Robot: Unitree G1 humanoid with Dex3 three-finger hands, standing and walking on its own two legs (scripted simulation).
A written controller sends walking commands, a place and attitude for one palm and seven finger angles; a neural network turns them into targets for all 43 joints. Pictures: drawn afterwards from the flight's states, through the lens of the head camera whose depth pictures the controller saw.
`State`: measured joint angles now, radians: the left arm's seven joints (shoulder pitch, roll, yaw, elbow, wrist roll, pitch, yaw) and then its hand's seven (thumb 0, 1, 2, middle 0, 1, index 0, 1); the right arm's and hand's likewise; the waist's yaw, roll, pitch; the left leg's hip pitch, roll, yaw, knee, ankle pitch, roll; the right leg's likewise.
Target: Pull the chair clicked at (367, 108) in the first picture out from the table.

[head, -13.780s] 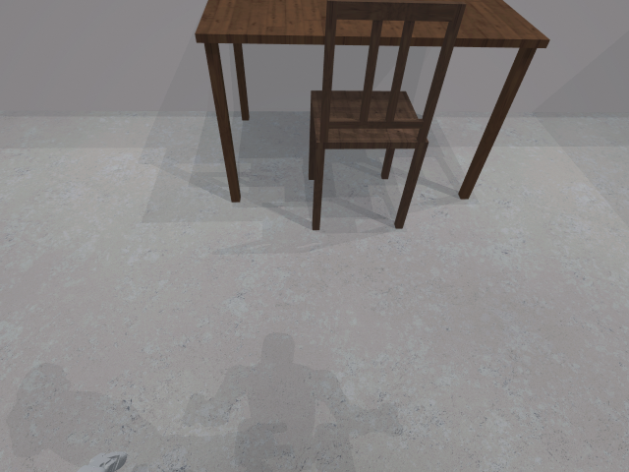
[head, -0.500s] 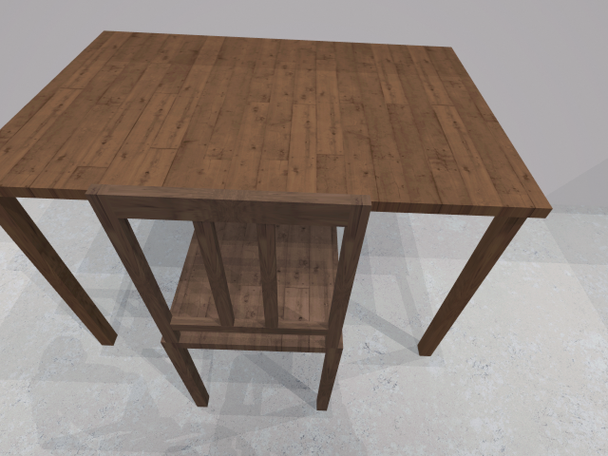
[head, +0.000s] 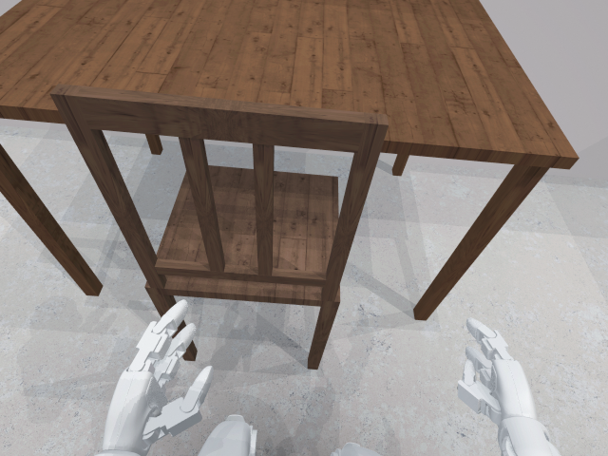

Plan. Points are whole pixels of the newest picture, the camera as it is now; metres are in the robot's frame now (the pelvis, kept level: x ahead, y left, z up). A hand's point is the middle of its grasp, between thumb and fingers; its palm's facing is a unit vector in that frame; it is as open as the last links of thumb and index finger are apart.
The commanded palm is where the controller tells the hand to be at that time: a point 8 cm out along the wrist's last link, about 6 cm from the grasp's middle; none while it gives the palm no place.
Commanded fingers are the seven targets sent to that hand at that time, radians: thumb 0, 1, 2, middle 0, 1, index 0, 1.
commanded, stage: raise the hand toward the chair's back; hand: left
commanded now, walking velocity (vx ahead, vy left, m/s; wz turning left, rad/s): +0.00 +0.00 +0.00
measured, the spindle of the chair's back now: (207, 214) +0.46 +0.19 +0.01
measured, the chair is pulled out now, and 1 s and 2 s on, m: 0.00 0.00 0.00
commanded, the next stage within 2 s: aim the fingers beside a spindle in 1.66 s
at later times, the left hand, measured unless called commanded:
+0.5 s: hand (141, 359) +0.22 +0.21 +0.04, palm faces +0.13 -0.99 -0.06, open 13.7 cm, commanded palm +0.19 +0.25 +0.03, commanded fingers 0.00 -0.22 0.42 -0.09 -0.12 -0.09 -0.12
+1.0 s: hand (125, 349) +0.23 +0.23 +0.02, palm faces +0.00 -1.00 -0.04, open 16.8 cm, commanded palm +0.21 +0.29 +0.04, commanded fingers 0.00 -0.50 0.30 -0.06 -0.08 -0.06 -0.08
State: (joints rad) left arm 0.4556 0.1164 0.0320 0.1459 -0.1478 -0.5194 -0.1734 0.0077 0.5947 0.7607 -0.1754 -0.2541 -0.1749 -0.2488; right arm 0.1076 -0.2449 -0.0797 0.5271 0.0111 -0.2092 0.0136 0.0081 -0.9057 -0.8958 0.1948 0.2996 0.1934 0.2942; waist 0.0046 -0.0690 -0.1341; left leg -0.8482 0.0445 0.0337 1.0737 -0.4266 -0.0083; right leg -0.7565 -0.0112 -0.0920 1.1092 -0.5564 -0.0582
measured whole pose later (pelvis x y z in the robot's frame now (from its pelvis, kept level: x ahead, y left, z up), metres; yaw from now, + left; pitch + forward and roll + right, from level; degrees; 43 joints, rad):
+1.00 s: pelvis +0.00 +0.04 +0.00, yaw +0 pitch +14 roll -4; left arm 0.32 0.25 0.14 0.07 -0.25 -0.37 -0.24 -0.01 -0.48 0.31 -0.06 -0.09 -0.06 -0.08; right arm 0.17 -0.22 0.03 0.52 0.03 -0.17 -0.05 0.01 -0.90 -0.90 0.20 0.30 0.20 0.30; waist 0.00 0.04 -0.11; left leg -0.93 0.03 0.00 1.12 -0.44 0.05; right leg -0.78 -0.01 -0.12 1.07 -0.53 0.00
